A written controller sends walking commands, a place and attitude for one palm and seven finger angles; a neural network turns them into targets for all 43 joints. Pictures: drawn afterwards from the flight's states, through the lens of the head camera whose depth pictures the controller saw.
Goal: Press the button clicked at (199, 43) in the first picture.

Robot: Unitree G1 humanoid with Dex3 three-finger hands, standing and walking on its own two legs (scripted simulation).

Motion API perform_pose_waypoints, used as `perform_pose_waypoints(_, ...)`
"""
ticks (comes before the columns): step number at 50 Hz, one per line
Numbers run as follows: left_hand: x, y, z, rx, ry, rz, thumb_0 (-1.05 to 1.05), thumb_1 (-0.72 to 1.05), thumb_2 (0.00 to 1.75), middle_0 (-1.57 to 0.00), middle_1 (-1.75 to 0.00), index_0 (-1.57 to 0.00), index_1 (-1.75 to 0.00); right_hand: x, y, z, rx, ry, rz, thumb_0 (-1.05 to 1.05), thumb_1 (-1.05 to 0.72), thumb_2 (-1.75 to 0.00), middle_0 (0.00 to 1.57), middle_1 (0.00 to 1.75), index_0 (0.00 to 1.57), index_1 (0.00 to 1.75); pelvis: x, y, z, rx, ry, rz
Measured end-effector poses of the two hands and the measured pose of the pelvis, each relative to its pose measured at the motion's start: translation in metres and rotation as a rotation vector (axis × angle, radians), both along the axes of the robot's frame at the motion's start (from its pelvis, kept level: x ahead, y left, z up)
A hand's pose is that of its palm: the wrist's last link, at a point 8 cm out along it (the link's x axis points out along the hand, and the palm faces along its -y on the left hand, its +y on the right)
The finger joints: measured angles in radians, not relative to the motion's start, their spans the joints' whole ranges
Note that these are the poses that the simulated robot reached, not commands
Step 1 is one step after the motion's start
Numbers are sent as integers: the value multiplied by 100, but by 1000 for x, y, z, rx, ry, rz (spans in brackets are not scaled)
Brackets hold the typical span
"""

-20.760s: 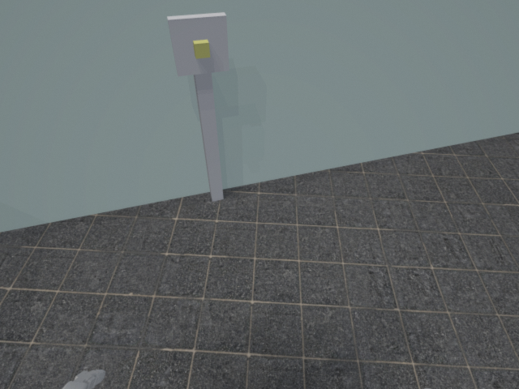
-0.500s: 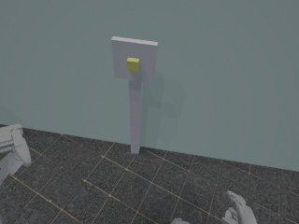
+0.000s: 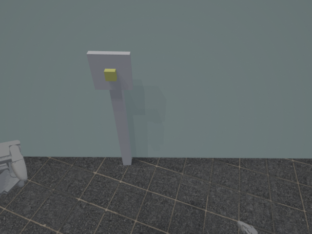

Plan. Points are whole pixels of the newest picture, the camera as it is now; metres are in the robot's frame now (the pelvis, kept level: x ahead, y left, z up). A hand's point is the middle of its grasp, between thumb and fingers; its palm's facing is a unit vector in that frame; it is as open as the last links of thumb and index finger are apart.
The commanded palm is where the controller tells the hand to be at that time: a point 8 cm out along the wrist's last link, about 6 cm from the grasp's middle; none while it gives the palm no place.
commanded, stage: stop stepping back and stand still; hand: left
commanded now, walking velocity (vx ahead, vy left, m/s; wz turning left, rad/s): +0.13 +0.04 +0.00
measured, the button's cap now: (110, 74) +0.75 +0.25 +0.04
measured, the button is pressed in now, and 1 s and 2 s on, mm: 0 0 0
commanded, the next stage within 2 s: let the arm hang, fingers relaxed in 0.52 s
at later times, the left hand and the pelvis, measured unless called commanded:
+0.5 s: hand (36, 179) +0.18 +0.23 +0.16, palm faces +0.43 -0.76 -0.48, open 3.1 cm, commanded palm +0.11 +0.26 +0.18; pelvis -0.01 -0.02 +0.00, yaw +1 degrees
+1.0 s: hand out of the picture -0.04 +0.19 -0.17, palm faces +0.06 -0.98 -0.20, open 3.7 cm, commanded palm none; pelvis -0.06 +0.00 +0.00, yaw +3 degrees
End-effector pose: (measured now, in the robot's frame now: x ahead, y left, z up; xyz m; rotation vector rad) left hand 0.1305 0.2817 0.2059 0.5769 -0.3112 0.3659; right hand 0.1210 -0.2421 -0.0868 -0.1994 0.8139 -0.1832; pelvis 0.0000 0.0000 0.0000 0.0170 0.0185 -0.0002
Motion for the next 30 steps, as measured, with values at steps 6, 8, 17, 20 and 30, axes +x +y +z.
perform_pose_waypoints(6,12,1,-26,-100,-25,36,1,88,90,-130,-150,-131,-150,-2,-20,-3,-41,-65,-49,2,-91,-90,20,30,20,30,-6,-1,-11,24,-46,-2)
perform_pose_waypoints(8,16,-8,-30,-107,1,21,1,89,90,-130,-150,-131,-150,-3,-20,-1,-29,-92,-44,2,-91,-90,19,30,20,30,-14,-5,-11,26,-52,1)
perform_pose_waypoints(17,-12,-39,-2,8,38,-32,1,88,90,-130,-150,-131,-150,-16,-17,0,35,-16,-5,2,-91,-90,20,30,20,30,-17,-25,4,16,-8,-4)
perform_pose_waypoints(20,-10,-29,-3,23,65,20,1,88,90,-131,-150,-131,-150,-15,-17,-1,26,6,3,2,-91,-90,20,30,20,30,-14,-25,8,18,4,4)
perform_pose_waypoints(30,11,-26,-28,-64,108,12,1,89,90,-130,-150,-131,-150,21,-6,9,20,-86,35,2,-91,-90,20,30,20,30,-16,-18,2,8,-17,7)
